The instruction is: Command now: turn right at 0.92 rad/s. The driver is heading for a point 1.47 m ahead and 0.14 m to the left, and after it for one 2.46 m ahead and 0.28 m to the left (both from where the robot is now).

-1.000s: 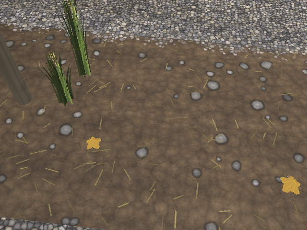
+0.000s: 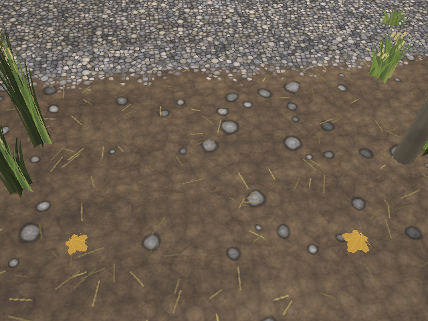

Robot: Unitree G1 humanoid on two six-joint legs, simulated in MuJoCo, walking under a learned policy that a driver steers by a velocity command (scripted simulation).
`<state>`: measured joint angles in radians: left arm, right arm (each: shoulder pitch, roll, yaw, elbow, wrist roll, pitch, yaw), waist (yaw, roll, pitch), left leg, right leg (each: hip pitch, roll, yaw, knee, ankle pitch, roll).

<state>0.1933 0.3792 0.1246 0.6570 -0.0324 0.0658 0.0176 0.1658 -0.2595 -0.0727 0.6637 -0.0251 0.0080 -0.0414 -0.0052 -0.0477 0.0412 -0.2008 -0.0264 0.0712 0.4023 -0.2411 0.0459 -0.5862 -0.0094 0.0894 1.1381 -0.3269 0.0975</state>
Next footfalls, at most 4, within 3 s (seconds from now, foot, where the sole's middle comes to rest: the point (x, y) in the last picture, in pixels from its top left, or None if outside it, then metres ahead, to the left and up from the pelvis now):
0.38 right None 0.11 -0.23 -0.78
0.84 left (271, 291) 0.55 -0.18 -0.78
1.24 right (285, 173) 1.00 -0.28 -0.78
1.70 left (178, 132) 1.20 0.14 -0.78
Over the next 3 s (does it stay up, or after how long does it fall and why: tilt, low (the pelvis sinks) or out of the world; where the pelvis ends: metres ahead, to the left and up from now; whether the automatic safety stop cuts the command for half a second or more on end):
stays up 1.52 0.40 -0.01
